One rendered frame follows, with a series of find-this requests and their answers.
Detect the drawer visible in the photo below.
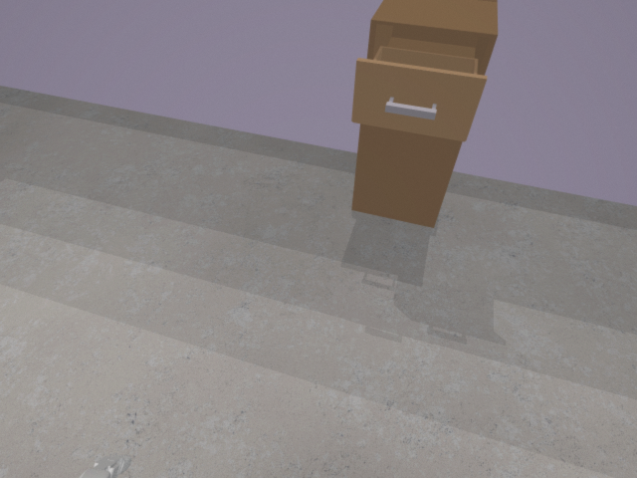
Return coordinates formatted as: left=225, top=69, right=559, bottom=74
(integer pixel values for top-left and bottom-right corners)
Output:
left=351, top=46, right=487, bottom=141

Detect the left robot hand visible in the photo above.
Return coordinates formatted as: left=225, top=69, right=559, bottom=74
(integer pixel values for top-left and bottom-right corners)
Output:
left=80, top=454, right=131, bottom=478

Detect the handle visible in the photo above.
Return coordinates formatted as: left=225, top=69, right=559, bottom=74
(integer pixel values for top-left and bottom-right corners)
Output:
left=385, top=97, right=437, bottom=120

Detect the cabinet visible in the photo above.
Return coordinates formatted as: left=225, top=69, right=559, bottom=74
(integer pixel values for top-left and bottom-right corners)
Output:
left=351, top=0, right=498, bottom=228

